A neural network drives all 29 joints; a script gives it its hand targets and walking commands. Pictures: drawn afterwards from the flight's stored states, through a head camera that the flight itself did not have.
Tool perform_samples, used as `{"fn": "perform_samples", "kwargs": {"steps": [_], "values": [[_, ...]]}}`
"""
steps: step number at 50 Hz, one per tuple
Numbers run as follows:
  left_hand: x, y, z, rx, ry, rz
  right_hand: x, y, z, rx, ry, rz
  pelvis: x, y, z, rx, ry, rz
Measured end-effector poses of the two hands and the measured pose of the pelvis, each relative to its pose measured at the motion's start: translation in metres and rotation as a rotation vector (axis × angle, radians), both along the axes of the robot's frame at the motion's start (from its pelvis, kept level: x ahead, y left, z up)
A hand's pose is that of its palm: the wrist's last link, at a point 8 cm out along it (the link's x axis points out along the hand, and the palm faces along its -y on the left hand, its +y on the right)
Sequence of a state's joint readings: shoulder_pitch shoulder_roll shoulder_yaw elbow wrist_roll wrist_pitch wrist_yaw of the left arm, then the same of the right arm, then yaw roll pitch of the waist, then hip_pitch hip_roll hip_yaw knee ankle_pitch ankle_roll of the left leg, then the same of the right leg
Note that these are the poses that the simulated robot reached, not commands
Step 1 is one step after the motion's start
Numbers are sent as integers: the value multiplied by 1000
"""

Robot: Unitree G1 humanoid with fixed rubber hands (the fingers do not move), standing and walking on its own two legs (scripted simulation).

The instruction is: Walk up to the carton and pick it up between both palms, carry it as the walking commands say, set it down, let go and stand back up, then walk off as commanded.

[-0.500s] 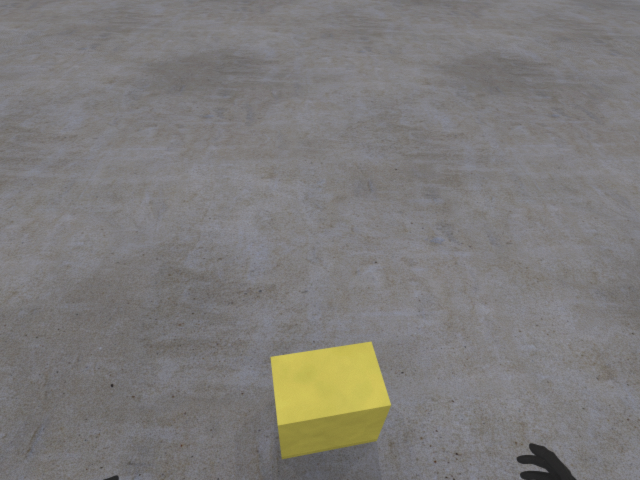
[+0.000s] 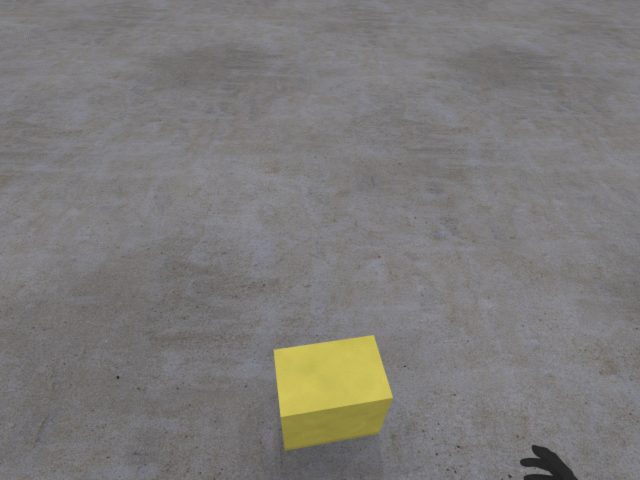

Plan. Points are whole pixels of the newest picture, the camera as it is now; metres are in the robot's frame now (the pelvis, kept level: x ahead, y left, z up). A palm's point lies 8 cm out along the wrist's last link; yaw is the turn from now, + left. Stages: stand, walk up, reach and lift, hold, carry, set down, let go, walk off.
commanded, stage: stand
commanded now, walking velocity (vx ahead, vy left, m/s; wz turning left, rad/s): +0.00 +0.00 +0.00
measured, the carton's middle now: (328, 393) +0.49 -0.03 -0.64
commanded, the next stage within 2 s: walk off in 0.16 s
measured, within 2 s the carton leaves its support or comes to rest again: neither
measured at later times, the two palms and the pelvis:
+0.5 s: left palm out of the picture +0.08 +0.29 -0.12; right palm out of the picture +0.08 -0.30 -0.11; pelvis +0.00 +0.00 +0.00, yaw -1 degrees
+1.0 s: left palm out of the picture +0.16 +0.32 -0.14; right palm out of the picture -0.05 -0.17 -0.15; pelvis +0.00 +0.09 -0.02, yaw -18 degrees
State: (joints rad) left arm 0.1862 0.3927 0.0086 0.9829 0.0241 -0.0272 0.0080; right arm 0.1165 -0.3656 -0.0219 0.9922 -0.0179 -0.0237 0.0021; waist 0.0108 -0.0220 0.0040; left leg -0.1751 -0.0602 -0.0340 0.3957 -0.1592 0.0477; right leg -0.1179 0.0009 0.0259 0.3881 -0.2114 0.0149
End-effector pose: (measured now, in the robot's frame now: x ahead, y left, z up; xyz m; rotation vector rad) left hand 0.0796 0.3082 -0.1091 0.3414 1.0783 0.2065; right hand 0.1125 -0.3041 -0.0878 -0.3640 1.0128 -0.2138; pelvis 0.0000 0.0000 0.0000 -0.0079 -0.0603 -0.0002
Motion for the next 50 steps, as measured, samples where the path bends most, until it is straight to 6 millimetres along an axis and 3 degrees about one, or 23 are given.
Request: {"fn": "perform_samples", "kwargs": {"steps": [21, 28, 35, 38, 42, 46, 50], "values": [[7, -5, -2, -10, 33, 4, -11, -7, -5, -2, 68, -39, 5, -2, 2, 2, 2, -1], [-2, -19, -13, -41, 81, -9, -48, 9, -27, 28, 195, -96, 4, 5, -2, 11, 24, -41], [-15, 14, -29, -11, 175, -26, -92, 27, -28, 6, 257, -185, 5, 31, -10, 1, 57, -101], [-1, 28, -36, -10, 189, -61, -118, 43, -28, -10, 287, -236, 4, 47, -14, 11, 68, -131], [28, 33, -32, -11, 181, -129, -147, 73, -29, 22, 313, -302, 2, 63, -10, 17, 66, -190], [56, 30, -29, -11, 164, -199, -158, 109, -42, 88, 297, -337, 1, 75, -11, 37, 65, -245], [83, 10, -27, -26, 119, -285, -160, 138, -60, 153, 253, -386, 1, 86, -16, 58, 58, -305]]}}
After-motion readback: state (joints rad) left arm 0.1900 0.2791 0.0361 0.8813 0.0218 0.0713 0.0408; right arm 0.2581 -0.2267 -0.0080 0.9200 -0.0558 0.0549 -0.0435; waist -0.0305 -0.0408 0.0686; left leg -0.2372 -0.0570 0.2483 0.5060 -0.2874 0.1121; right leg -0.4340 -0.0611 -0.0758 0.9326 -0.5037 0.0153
